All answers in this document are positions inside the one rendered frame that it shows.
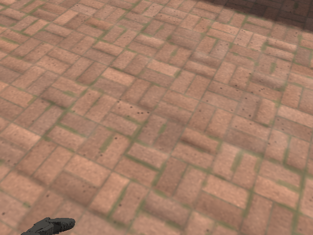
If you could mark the robot left hand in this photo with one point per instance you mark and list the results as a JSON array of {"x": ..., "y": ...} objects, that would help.
[{"x": 50, "y": 226}]

